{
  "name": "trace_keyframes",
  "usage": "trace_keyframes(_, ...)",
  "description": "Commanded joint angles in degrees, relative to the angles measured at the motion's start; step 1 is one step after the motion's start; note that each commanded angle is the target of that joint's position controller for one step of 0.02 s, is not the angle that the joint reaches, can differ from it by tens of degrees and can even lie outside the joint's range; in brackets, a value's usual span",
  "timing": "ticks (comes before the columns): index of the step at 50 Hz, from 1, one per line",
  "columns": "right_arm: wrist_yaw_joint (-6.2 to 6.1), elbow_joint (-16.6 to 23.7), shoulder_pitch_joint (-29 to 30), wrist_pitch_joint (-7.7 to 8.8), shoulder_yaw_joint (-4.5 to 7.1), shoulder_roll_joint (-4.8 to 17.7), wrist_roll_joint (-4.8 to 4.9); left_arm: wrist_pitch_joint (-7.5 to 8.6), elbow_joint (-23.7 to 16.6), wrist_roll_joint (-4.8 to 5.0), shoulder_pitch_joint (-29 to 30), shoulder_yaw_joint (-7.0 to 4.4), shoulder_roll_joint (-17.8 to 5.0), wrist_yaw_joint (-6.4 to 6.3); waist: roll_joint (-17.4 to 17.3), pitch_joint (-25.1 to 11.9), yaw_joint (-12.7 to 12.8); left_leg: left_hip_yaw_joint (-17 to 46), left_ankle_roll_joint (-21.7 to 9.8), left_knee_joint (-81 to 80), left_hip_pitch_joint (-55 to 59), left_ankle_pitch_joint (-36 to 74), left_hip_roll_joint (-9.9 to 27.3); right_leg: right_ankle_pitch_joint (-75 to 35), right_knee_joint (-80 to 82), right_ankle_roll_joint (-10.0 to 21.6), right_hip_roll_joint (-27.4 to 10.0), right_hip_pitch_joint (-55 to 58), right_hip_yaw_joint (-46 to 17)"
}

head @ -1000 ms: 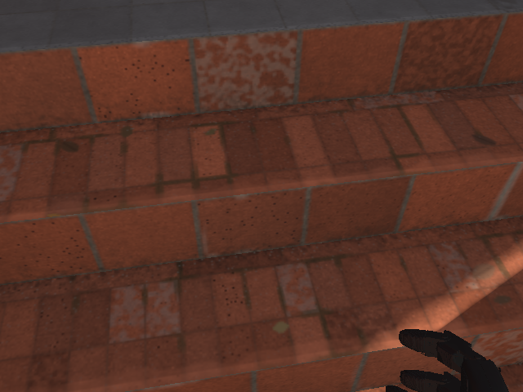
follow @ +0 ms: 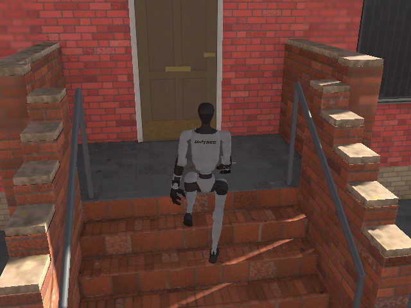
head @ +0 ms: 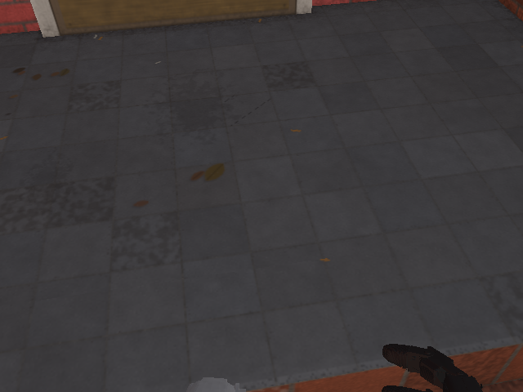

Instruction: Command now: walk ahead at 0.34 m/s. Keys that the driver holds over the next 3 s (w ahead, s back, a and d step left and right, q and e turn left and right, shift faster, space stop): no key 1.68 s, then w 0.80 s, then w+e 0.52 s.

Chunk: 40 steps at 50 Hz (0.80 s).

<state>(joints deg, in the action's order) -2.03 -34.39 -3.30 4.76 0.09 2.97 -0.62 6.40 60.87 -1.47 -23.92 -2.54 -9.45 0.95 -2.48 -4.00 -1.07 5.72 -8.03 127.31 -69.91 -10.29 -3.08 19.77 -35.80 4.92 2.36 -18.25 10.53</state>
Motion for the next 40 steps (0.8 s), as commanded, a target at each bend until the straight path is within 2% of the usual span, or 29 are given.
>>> trace_keyframes(1, -1.53, 4.96, 2.51, -1.46, -1.84, -1.56, -0.02, 2.89, -1.28, 0.81, 0.03, 0.56, -3.27, 0.85, 2.22, 10.65, -2.25, -2.95, -0.51, 3.14, -10.20, -8.24, 0.49, -19.95, 24.05, 4.21, -14.43, -1.39, -12.25)
trace_keyframes(2, -1.19, 7.32, 6.00, -1.56, -2.54, -1.31, -0.48, 2.13, -0.72, 1.13, -1.27, 0.69, -2.57, 0.68, 1.61, 10.42, -2.41, -5.80, -0.34, -9.17, -8.04, -8.14, 3.13, -17.07, 25.41, 1.55, -11.89, -1.04, -8.88)
trace_keyframes(3, -0.72, 8.33, 8.84, -1.72, -2.67, -0.39, -0.44, 1.57, -0.51, 1.39, -2.64, 0.93, -1.89, -0.06, 2.79, 8.98, -1.09, -10.77, 0.23, -15.32, -4.80, -7.34, 4.38, -19.28, 27.31, 2.32, -10.45, -0.59, -7.75)
trace_keyframes(5, 0.82, 8.49, 10.75, -2.43, -3.77, -1.97, 0.21, 0.01, -2.20, 1.32, -5.68, 0.03, -4.21, -2.60, 6.35, 1.80, 1.99, -17.32, -0.14, -32.62, 13.77, -7.20, 6.08, -37.68, 35.47, 5.69, -10.32, 3.44, -5.57)
trace_keyframes(6, 1.11, 5.64, 8.03, -2.50, -4.11, -3.60, 1.23, -0.05, -4.44, 1.95, -3.06, -0.07, -4.67, -3.33, 6.44, -1.92, 0.72, -19.19, -1.23, -40.64, 24.50, -8.97, 4.49, -56.81, 32.74, 5.30, -10.47, 4.68, -2.28)
trace_keyframes(7, 1.13, 3.95, 4.82, -2.64, -4.04, -3.69, 1.91, 0.33, -5.76, 2.38, -3.87, -0.87, -7.90, -3.99, 7.41, -6.00, 0.01, -19.40, -1.34, -47.32, 32.08, -10.95, 2.10, -78.82, 27.84, 5.83, -11.90, 8.62, -2.34)
trace_keyframes(8, 0.67, 0.86, -3.40, -3.17, -2.88, -1.43, 1.60, 1.34, -6.56, 2.74, -4.11, -1.58, -10.65, -3.86, 10.99, -12.10, -2.92, -19.90, -1.42, -48.53, 37.62, -11.20, -0.07, -101.64, 21.31, 6.49, -14.84, 15.44, -3.33)
trace_keyframes(9, 0.20, -0.76, -10.89, -3.31, -1.76, 2.35, 1.84, 2.30, -7.42, 3.50, -2.58, -2.37, -13.02, -2.93, 14.81, -16.49, -6.15, -17.23, -1.60, -58.20, 43.52, -13.13, -1.43, -109.83, 11.31, 6.41, -16.05, 20.77, -4.47)
trace_keyframes(10, 0.08, -2.45, -14.68, -3.24, -0.68, 5.10, 0.53, 2.93, -8.40, 4.07, -1.05, -2.85, -13.40, -1.62, 14.38, -19.05, -8.03, -13.18, -1.80, -71.03, 50.53, -11.24, -1.98, -102.66, 0.63, 4.55, -14.83, 21.71, -4.30)
trace_keyframes(11, -0.41, -5.36, -20.01, -3.20, 1.36, 10.54, -1.08, 3.54, -11.12, 4.20, -2.99, -2.55, -10.05, -0.28, 6.23, -21.16, -7.39, 8.50, -7.90, -75.91, 63.10, 4.40, 9.04, -77.13, -14.94, 0.61, -10.83, 5.73, -7.89)
trace_keyframes(12, -1.37, -5.94, -19.34, -4.82, 2.37, 11.79, -1.90, 1.22, -12.24, 3.58, -1.58, -2.55, -6.61, 1.52, -5.72, -21.07, -7.96, 35.26, -16.11, -98.92, 60.45, 5.03, 19.56, -13.77, -40.18, -2.05, 1.46, -5.49, -9.91)
trace_keyframes(13, -1.25, -4.27, -9.66, -5.06, 3.76, 13.02, -1.51, -0.71, -13.99, 0.57, -1.19, -2.13, -1.19, 1.75, -1.20, -17.06, -3.77, 40.94, -16.35, -105.48, 51.45, -7.15, 21.51, -8.49, -64.65, -3.59, 2.32, -11.77, -19.72)
trace_keyframes(14, -0.68, -5.38, -2.99, -4.61, 3.48, 10.25, -0.82, -2.25, -17.95, -1.12, 3.34, -1.58, 1.75, 1.06, 2.77, -8.56, 0.46, 35.11, -13.63, -102.81, 43.34, -20.39, 20.07, -13.30, -73.60, -3.35, 0.48, -20.04, -18.78)
trace_keyframes(15, -0.65, -9.21, -3.13, -3.63, 3.36, 8.67, -0.34, -3.31, -21.02, -2.33, 7.59, -0.89, 3.26, -0.73, 5.18, 1.43, 1.76, 27.07, -9.22, -99.15, 36.97, -23.31, 18.51, -14.36, -76.07, -1.79, -0.08, -27.11, -18.32)
trace_keyframes(16, -0.64, -13.10, -5.19, -2.85, 2.68, 6.30, -0.25, -3.73, -22.18, -2.42, 6.85, -0.06, 4.13, -1.97, 6.08, 5.86, 3.68, 20.37, -5.66, -97.59, 34.33, -21.74, 16.20, -14.54, -77.28, -0.65, 0.27, -30.83, -18.87)
trace_keyframes(17, -0.32, -15.99, -7.03, -2.36, 1.88, 3.19, -0.34, -3.77, -21.62, -1.82, 3.42, 0.67, 4.74, -2.07, 6.02, 7.24, 5.20, 14.85, -3.55, -97.62, 34.12, -16.96, 14.55, -13.76, -77.72, 0.08, 0.89, -32.18, -19.59)
trace_keyframes(19, 0.56, -19.29, -9.59, -0.93, 1.15, 1.25, -0.34, -4.35, -20.27, -0.23, -0.17, 1.49, 6.32, -1.93, 3.59, 7.62, 6.66, 7.59, -2.11, -97.49, 36.21, -8.15, 13.02, -14.15, -76.40, 0.09, 1.94, -34.85, -20.57)
trace_keyframes(21, 1.12, -20.91, -12.37, 0.94, 1.91, 3.73, -0.62, -4.29, -20.58, -1.26, -0.26, 1.46, 5.74, -2.13, 1.62, 6.24, 7.59, 2.66, -1.27, -98.94, 40.26, -0.60, 12.38, -16.75, -68.72, -0.42, 0.47, -36.17, -20.16)
trace_keyframes(23, 0.58, -21.31, -14.03, 1.76, 2.35, 5.45, -0.44, -4.90, -20.77, -1.27, 3.11, 1.21, 4.42, -2.48, 1.04, 5.08, 6.57, 1.11, -2.00, -99.83, 42.68, 2.82, 12.78, -19.68, -64.86, -1.61, -0.69, -37.47, -17.31)
trace_keyframes(26, -1.48, -19.07, -13.75, 1.86, 3.00, 7.93, -0.40, -5.90, -20.07, -0.51, 6.14, 1.26, 3.14, -2.34, -2.78, 1.15, 5.45, -0.43, -4.69, -103.19, 46.34, 8.24, 12.94, -20.99, -48.68, -3.56, -5.27, -30.27, -9.88)
trace_keyframes(27, -1.67, -17.05, -11.89, 2.01, 2.58, 6.87, -1.14, -5.72, -16.81, 0.60, 3.69, 0.99, 2.15, -2.07, -1.68, -2.00, 5.24, -3.30, -3.32, -103.95, 46.08, 14.29, 12.03, -21.22, -40.54, -3.22, -6.14, -21.74, -7.80)
trace_keyframes(29, -1.68, -16.20, -12.86, 2.30, 3.52, 9.46, -1.25, -5.77, -16.96, 1.96, 7.32, 1.48, 3.54, -1.99, -6.80, -0.97, 2.97, -3.83, -2.92, -107.46, 44.58, 15.26, 12.28, -16.42, -24.74, -1.71, -6.31, -10.93, -5.44)
trace_keyframes(31, -1.23, -16.52, -15.14, 1.65, 4.06, 9.74, -1.36, -5.60, -15.18, 2.03, 4.09, 1.47, 4.95, -2.36, -7.63, -2.61, 2.13, -2.52, -3.86, -106.97, 50.62, 16.02, 14.27, -10.88, -15.40, -0.85, -5.23, -6.04, -4.95)
trace_keyframes(34, -0.58, -18.75, -21.00, -0.44, 4.35, 7.99, -0.53, -4.38, -12.87, 1.66, 2.38, 1.30, 4.46, -3.44, -2.34, 2.68, 1.04, -1.34, -1.98, -101.14, 55.49, 16.03, 13.05, -8.63, 9.19, -0.95, -2.20, -0.11, -3.43)
trace_keyframes(35, -0.38, -19.45, -23.51, -1.00, 4.34, 6.77, -0.40, -3.68, -12.12, 0.89, 0.36, 0.95, 3.11, -3.55, 1.01, 2.79, 0.55, -1.79, -0.24, -94.74, 54.16, 7.90, 11.72, -10.58, 11.78, -1.46, -6.60, 3.69, -8.92)
trace_keyframes(36, 0.02, -18.97, -27.62, -1.36, 3.87, 3.99, -0.14, -3.08, -12.02, 0.32, -1.25, 1.02, 1.18, -3.59, 9.30, 0.08, -1.62, -2.11, 2.34, -89.50, 46.21, -9.12, 9.90, -33.60, 9.69, -0.49, -14.48, 12.15, -18.32)
trace_keyframes(37, 0.81, -18.93, -26.43, -2.20, 2.61, 0.81, 1.88, -3.37, -13.47, 0.05, 3.09, 2.64, 4.49, -3.88, 15.23, -0.84, -1.60, -3.72, 4.65, -92.87, 44.63, -10.57, 9.08, -28.90, 14.26, 4.47, -17.96, 10.35, -23.41)
trace_keyframes(38, 0.74, -19.55, -23.82, -2.78, 2.80, 2.68, 1.88, -3.46, -13.85, 0.01, 5.09, 2.74, 5.93, -4.15, 12.82, 2.47, -1.38, -4.75, 5.41, -96.60, 47.77, -7.44, 8.64, -12.95, 17.83, 4.41, -16.28, 3.16, -24.77)
trace_keyframes(40, 0.28, -19.96, -19.89, -3.28, 3.17, 5.24, 1.22, -3.69, -13.59, 0.46, 5.25, 1.66, 2.69, -4.42, 7.16, 6.62, -0.79, -4.52, 5.09, -100.80, 52.50, -4.98, 7.35, 0.18, 19.70, 1.76, -11.59, -2.07, -20.63)
